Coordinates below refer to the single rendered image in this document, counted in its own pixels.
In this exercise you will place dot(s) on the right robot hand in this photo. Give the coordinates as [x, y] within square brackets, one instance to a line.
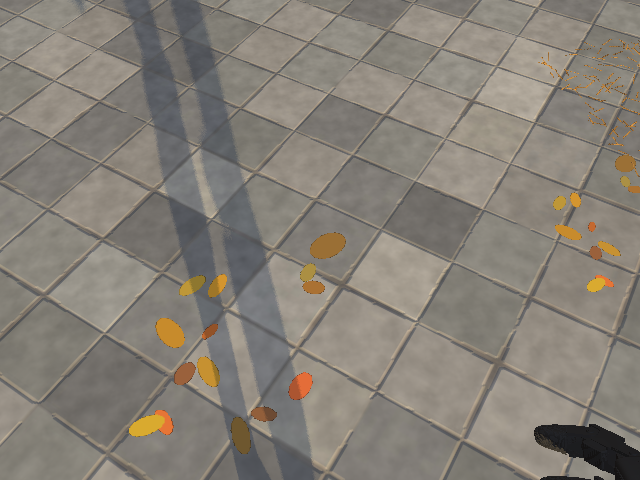
[598, 446]

